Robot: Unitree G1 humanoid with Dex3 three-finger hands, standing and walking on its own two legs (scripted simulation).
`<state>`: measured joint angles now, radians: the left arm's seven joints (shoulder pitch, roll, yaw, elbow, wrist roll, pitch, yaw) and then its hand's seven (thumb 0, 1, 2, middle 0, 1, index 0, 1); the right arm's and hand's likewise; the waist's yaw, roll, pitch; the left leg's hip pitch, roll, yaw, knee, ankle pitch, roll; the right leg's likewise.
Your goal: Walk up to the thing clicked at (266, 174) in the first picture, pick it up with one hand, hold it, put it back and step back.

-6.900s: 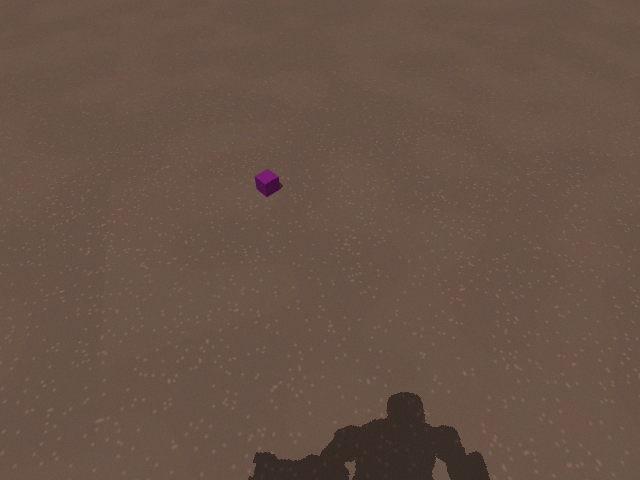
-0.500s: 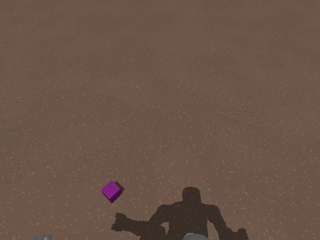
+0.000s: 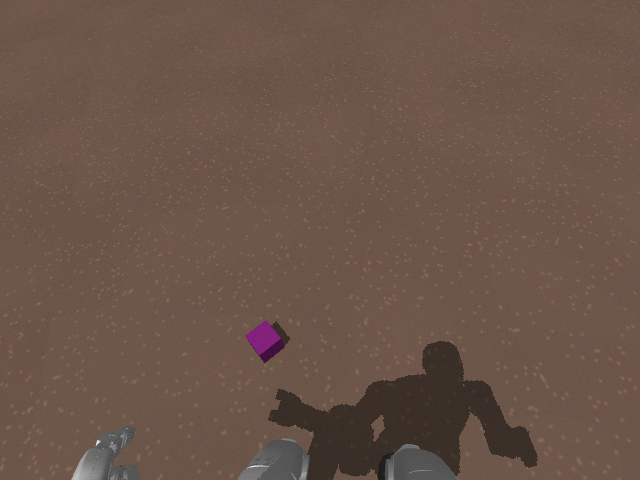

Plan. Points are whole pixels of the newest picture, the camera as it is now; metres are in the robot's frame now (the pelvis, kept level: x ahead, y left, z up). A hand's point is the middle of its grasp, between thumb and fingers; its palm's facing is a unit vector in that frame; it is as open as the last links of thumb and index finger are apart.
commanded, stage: walk up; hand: left
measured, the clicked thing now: (265, 341) +0.53 +0.25 -0.72
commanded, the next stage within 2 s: none
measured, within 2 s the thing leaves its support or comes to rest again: neither
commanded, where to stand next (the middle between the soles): +0.10 +0.03 m, yaw -2 degrees
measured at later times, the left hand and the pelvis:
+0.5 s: hand out of the picture +0.03 +0.30 -0.15, palm faces +0.02 -0.93 -0.37, open 7.4 cm; pelvis +0.02 +0.02 +0.00, yaw +1 degrees
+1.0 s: hand out of the picture +0.12 +0.30 -0.16, palm faces -0.11 -0.92 -0.38, open 7.4 cm; pelvis +0.00 +0.04 -0.01, yaw -5 degrees
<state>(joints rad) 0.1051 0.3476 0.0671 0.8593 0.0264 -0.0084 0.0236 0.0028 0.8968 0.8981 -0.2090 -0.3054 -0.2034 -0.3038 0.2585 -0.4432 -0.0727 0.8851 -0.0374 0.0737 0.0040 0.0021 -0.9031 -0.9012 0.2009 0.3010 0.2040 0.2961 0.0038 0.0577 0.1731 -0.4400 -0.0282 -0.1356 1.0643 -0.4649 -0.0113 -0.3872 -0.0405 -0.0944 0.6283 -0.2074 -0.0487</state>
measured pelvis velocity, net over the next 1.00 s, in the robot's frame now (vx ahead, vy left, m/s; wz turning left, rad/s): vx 0.00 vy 0.04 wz -0.08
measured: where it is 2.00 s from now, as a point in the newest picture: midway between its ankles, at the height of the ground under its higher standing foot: outside the picture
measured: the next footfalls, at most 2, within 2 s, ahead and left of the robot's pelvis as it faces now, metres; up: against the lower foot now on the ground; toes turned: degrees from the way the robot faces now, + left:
left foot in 0.12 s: +0.02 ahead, +0.17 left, +0.00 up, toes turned +1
right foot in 0.42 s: +0.04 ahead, -0.09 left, +0.00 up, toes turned +0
